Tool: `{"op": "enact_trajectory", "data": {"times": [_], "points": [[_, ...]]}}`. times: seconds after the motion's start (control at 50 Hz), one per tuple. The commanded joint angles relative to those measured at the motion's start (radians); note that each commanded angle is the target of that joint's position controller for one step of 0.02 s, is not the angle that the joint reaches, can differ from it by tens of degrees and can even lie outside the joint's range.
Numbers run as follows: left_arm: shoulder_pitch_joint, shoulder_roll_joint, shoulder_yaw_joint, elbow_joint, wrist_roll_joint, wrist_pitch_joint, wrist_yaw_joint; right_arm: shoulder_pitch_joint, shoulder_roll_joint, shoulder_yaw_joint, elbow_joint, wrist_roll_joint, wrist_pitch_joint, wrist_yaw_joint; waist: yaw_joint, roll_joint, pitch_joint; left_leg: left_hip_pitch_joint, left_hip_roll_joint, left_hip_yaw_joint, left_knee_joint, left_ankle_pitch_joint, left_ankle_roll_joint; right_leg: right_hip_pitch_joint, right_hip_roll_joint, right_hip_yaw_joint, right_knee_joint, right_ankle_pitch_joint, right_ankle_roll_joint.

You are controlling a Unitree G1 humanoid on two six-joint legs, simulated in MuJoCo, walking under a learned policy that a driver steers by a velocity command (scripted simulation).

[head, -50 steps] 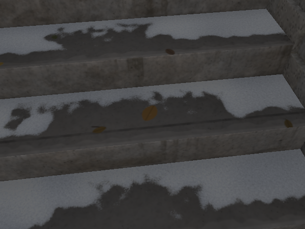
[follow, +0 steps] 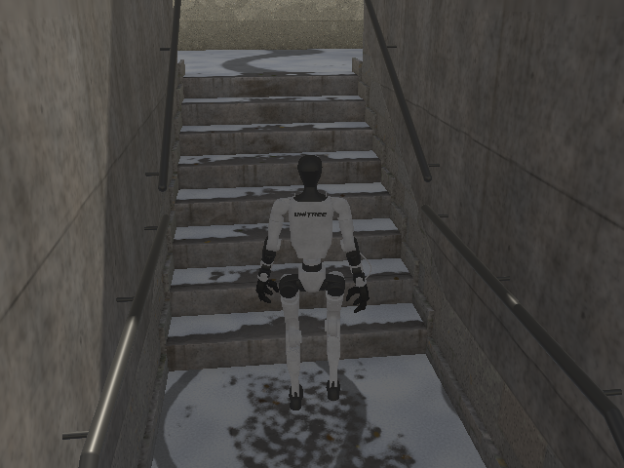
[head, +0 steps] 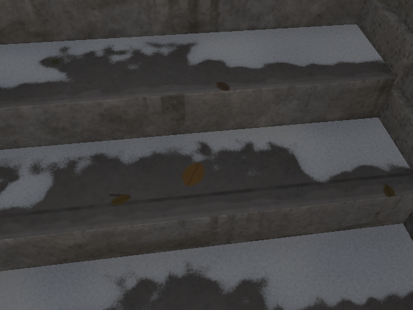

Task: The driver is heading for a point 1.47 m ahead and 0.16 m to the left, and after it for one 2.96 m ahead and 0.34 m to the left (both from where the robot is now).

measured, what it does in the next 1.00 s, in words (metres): climbs: right foot, then left foot 0.17 m higher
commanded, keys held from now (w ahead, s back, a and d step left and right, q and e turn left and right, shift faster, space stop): w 0.68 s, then no key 0.32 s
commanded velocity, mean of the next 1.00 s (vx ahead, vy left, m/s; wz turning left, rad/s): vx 0.41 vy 0.00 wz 0.00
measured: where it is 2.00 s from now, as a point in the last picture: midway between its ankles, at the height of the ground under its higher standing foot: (223, 203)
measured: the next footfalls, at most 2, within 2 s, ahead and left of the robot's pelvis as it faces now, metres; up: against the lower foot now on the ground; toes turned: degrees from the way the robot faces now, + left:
right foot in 0.22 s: +0.19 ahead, -0.10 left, +0.00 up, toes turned -3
left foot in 0.70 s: +0.44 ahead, +0.08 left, +0.17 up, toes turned +7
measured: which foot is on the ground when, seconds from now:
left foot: down 0.00-0.22, up 0.24-0.68, down 0.70-1.00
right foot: up 0.00-0.20, down 0.22-0.72, up 0.74-1.00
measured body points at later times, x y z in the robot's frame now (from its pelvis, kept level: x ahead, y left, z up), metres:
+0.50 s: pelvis +0.18 -0.03 -0.01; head +0.18 -0.03 +0.44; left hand +0.06 +0.18 -0.15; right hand +0.34 -0.21 -0.12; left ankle +0.21 +0.08 -0.41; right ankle +0.15 -0.09 -0.74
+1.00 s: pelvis +0.41 +0.02 +0.16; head +0.42 +0.03 +0.61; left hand +0.58 +0.24 +0.04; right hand +0.37 -0.20 +0.01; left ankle +0.40 +0.07 -0.57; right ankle +0.48 -0.16 -0.31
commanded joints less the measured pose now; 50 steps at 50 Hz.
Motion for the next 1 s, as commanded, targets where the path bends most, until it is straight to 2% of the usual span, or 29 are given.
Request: {"op": "enact_trajectory", "data": {"times": [0.02, 0.1, 0.12, 0.16, 0.2, 0.22, 0.24, 0.26, 0.28, 0.3, 0.32, 0.38, 0.46, 0.52, 0.56, 0.62, 0.64, 0.68, 0.7, 0.72, 0.74, 0.76, 0.78, 0.8, 0.84, 0.86, 0.9, 0.94, 1.0], "points": [[-0.121, 0.042, 0.006, -0.094, 0.002, -0.015, -0.018, 0.055, -0.109, -0.015, -0.015, 0.006, -0.011, -0.005, 0.003, 0.085, 0.049, 0.154, 0.277, -0.257, -0.182, 0.407, 0.146, -0.300, -0.056, 0.004, 0.039, 0.088, 0.013], [-0.160, -0.003, -0.013, -0.123, -0.007, -0.001, -0.012, 0.031, -0.118, -0.008, -0.030, 0.019, -0.014, -0.010, 0.023, 0.122, 0.029, 0.032, 0.224, -0.106, -0.111, 0.754, 0.114, -0.113, -0.004, -0.081, -0.181, 0.130, 0.033], [-0.060, -0.021, -0.018, -0.097, -0.012, 0.008, 0.004, 0.064, -0.106, -0.006, -0.016, 0.017, -0.009, -0.012, 0.046, 0.191, -0.033, 0.004, 0.228, -0.082, -0.037, 0.930, 0.123, 0.015, 0.036, -0.115, -0.152, 0.128, 0.013], [0.040, 0.019, -0.005, -0.065, -0.015, 0.011, 0.026, 0.047, -0.116, -0.006, -0.027, 0.028, -0.010, -0.008, 0.091, 0.170, -0.063, -0.037, 0.205, -0.053, 0.125, 1.096, 0.111, 0.146, 0.067, -0.125, -0.228, 0.226, -0.017], [0.252, 0.055, 0.019, -0.002, -0.004, 0.000, 0.038, -0.052, -0.141, -0.011, -0.058, 0.049, -0.012, 0.003, 0.218, 0.102, -0.095, -0.189, 0.142, -0.044, 0.436, 0.875, 0.085, 0.404, 0.049, -0.109, -0.465, 0.378, -0.039], [0.372, 0.143, 0.039, 0.035, 0.013, -0.010, 0.042, -0.126, -0.080, 0.000, -0.103, 0.049, -0.018, 0.012, 0.257, -0.076, -0.094, -0.442, 0.044, -0.020, 0.790, 0.295, 0.049, 0.550, -0.169, 0.173, -0.564, 0.423, -0.083], [0.347, 0.166, 0.036, 0.040, -0.003, -0.009, 0.025, -0.033, -0.005, 0.009, -0.101, 0.021, -0.009, 0.004, 0.124, -0.124, -0.072, -0.543, -0.022, -0.093, 1.090, -0.142, 0.050, 0.461, -0.324, 0.419, -0.552, 0.720, -0.076], [0.250, 0.215, 0.053, 0.019, -0.027, 0.012, 0.026, 0.121, -0.001, 0.009, -0.085, 0.020, 0.012, 0.004, 0.051, -0.211, -0.121, -0.591, 0.007, -0.091, 1.184, -0.135, 0.052, 0.351, -0.423, 0.563, -0.714, 0.059, -0.214], [0.113, 0.091, 0.026, -0.020, -0.034, 0.019, 0.012, 0.040, -0.060, -0.003, -0.099, -0.015, 0.023, 0.013, 0.022, -0.088, 0.048, -0.677, 0.065, -0.043, 1.245, -0.095, 0.036, 0.198, -0.365, 0.556, -0.796, -0.394, -0.227], [0.060, 0.039, 0.008, -0.025, -0.027, 0.016, 0.003, -0.006, -0.059, -0.012, -0.121, -0.019, 0.030, 0.021, -0.002, -0.073, 0.131, -0.728, 0.075, -0.016, 1.287, -0.095, 0.027, 0.092, -0.315, 0.487, -0.820, -0.430, -0.200], [0.084, 0.001, -0.009, -0.009, -0.012, 0.008, -0.002, -0.029, -0.027, -0.002, -0.138, -0.016, 0.041, 0.029, -0.013, -0.044, 0.147, -0.766, 0.090, -0.009, 1.352, -0.085, 0.017, 0.042, -0.266, 0.407, -0.803, -0.353, -0.175], [0.253, 0.016, -0.012, 0.081, 0.002, -0.020, 0.004, -0.133, 0.106, 0.039, -0.223, 0.001, 0.067, 0.018, 0.016, -0.052, 0.111, -1.015, 0.071, 0.054, 1.752, -0.083, 0.033, 0.041, -0.251, 0.331, -0.756, -0.224, -0.188], [0.287, 0.010, -0.043, 0.110, -0.004, -0.043, -0.008, -0.368, 0.113, 0.080, -0.430, 0.018, 0.059, -0.026, 0.010, -0.024, 0.133, -1.329, 0.083, -0.011, 1.945, -0.156, 0.067, 0.079, -0.273, 0.291, -0.766, -0.173, -0.153], [0.295, 0.014, -0.061, 0.128, -0.021, -0.047, 0.008, -0.456, 0.119, 0.111, -0.547, 0.012, 0.062, -0.025, -0.022, 0.045, 0.142, -1.294, 0.125, 0.037, 1.681, -0.137, 0.049, 0.018, -0.207, 0.193, -0.813, -0.162, -0.104], [0.339, 0.018, -0.067, 0.139, -0.030, -0.044, 0.033, -0.502, 0.113, 0.119, -0.595, 0.014, 0.077, -0.016, 0.014, 0.001, 0.117, -1.248, 0.134, 0.100, 1.538, -0.136, 0.023, 0.066, -0.187, 0.177, -0.870, 0.005, -0.138], [0.347, 0.025, -0.058, 0.095, -0.062, -0.018, 0.077, -0.501, 0.137, 0.143, -0.589, 0.025, 0.080, 0.006, 0.032, 0.027, 0.006, -0.795, 0.116, 0.197, 1.026, -0.190, 0.044, 0.171, -0.174, 0.032, -0.965, 0.734, -0.172], [0.352, 0.048, -0.052, 0.074, -0.066, -0.023, 0.071, -0.373, 0.136, 0.139, -0.535, 0.047, 0.075, -0.001, -0.019, -0.051, -0.129, -0.523, 0.025, 0.241, 0.970, -0.170, 0.061, 0.179, -0.193, -0.031, -0.827, 1.464, -0.187], [0.336, 0.176, -0.010, 0.039, -0.053, -0.032, 0.044, -0.097, 0.021, 0.084, -0.448, 0.045, 0.072, -0.003, -0.143, -0.184, -0.335, -0.358, -0.055, 0.203, 0.793, -0.245, 0.092, 0.429, -0.271, -0.018, -0.439, 1.985, -0.166], [0.299, 0.195, 0.010, 0.018, -0.044, -0.040, 0.026, 0.004, -0.028, 0.059, -0.409, 0.009, 0.058, 0.005, -0.194, -0.186, -0.414, -0.216, -0.020, 0.054, 0.685, -0.195, 0.129, 0.404, -0.257, -0.023, -0.204, 1.889, -0.139], [0.318, 0.115, 0.007, -0.044, -0.058, -0.056, -0.010, 0.100, -0.128, 0.020, -0.347, -0.007, 0.061, -0.013, -0.172, 0.075, -0.429, -0.020, 0.228, -0.455, 0.431, -0.198, 0.248, 0.038, -0.121, -0.016, 0.130, 1.457, -0.065], [0.240, 0.077, 0.023, -0.056, -0.008, -0.055, -0.044, 0.075, -0.213, -0.021, -0.319, 0.004, 0.097, -0.033, -0.164, 0.284, -0.413, -0.035, 0.350, -0.982, -0.031, -0.234, 0.347, -0.175, 0.111, 0.036, 0.633, 0.343, -0.029], [0.222, -0.013, 0.019, -0.120, 0.033, -0.045, -0.047, -0.078, -0.193, -0.026, -0.318, 0.019, 0.090, -0.024, -0.063, 0.128, -0.264, -0.174, 0.399, -0.946, -0.041, -0.291, 0.322, -0.339, 0.066, 0.202, 0.948, 0.277, -0.021], [0.113, -0.057, 0.005, -0.195, 0.035, -0.030, -0.029, -0.144, -0.114, -0.012, -0.278, 0.021, 0.075, -0.022, -0.012, 0.010, -0.071, -0.334, 0.383, -0.799, 0.012, -0.327, 0.273, -0.455, 0.033, 0.159, 1.050, 0.282, -0.035], [0.073, 0.016, 0.008, -0.162, -0.018, -0.024, -0.053, -0.013, -0.013, 0.033, -0.209, -0.054, 0.027, 0.052, -0.120, -0.035, 0.137, -0.403, 0.317, -0.626, 0.042, -0.057, 0.275, -0.633, 0.110, 0.409, 1.128, 0.412, -0.116], [0.127, -0.077, -0.022, -0.207, -0.021, -0.021, -0.058, -0.124, 0.069, 0.044, -0.104, -0.064, 0.004, 0.095, 0.050, -0.042, 0.026, -0.376, 0.296, -0.372, 0.040, 0.341, 0.159, -0.678, 0.095, 0.401, 1.077, 0.418, -0.215], [0.147, -0.058, -0.025, -0.220, -0.005, -0.014, -0.058, -0.131, 0.070, 0.044, -0.087, -0.069, -0.001, 0.104, 0.091, -0.044, -0.020, -0.328, 0.268, -0.267, 0.039, 0.407, 0.144, -0.715, 0.080, 0.371, 1.025, 0.450, -0.215], [0.158, -0.006, -0.014, -0.210, -0.017, -0.002, -0.058, -0.158, 0.070, 0.047, -0.096, -0.061, -0.010, 0.109, 0.119, 0.003, -0.076, -0.283, 0.215, -0.099, -0.004, 0.399, 0.132, -0.769, 0.044, 0.277, 1.013, 0.383, -0.170], [0.118, 0.005, -0.012, -0.190, -0.020, -0.004, -0.071, -0.135, 0.062, 0.059, -0.109, -0.084, -0.026, 0.097, 0.132, 0.057, -0.097, -0.358, 0.125, 0.035, -0.017, 0.443, 0.082, -0.732, 0.018, 0.166, 0.992, 0.423, -0.110], [-0.008, -0.008, -0.031, -0.211, -0.018, -0.002, -0.085, 0.078, 0.015, 0.057, -0.066, -0.078, -0.024, 0.064, 0.043, 0.116, -0.142, -0.171, 0.159, 0.006, -0.006, 0.623, 0.125, -0.890, 0.000, 0.050, 1.162, 0.251, -0.026]]}}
